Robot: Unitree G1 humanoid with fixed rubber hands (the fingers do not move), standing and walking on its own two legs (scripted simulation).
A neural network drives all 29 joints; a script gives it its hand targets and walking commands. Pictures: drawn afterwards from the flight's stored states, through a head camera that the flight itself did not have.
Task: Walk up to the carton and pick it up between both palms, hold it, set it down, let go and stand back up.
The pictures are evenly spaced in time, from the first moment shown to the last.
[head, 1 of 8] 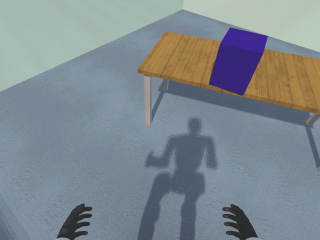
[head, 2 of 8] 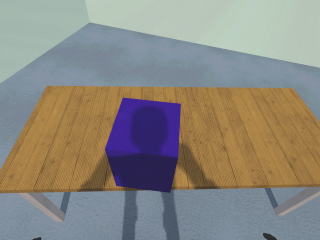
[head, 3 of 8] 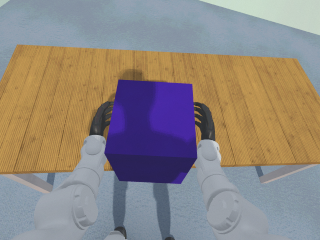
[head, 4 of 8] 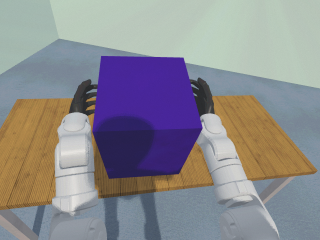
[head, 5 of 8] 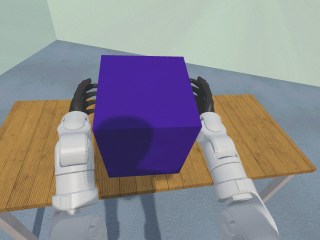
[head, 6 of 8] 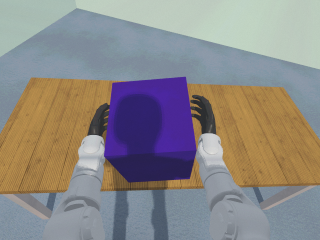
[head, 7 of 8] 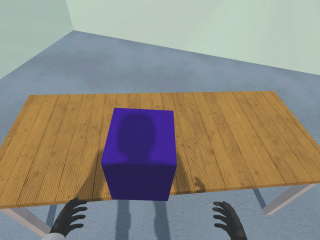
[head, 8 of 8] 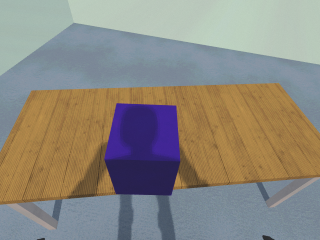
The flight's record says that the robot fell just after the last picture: no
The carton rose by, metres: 0.24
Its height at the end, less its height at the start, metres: +0.00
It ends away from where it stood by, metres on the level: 0.03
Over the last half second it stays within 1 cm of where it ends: yes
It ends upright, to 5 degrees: yes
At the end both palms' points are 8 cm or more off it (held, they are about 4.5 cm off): yes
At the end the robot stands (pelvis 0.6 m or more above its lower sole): yes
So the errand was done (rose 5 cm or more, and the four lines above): yes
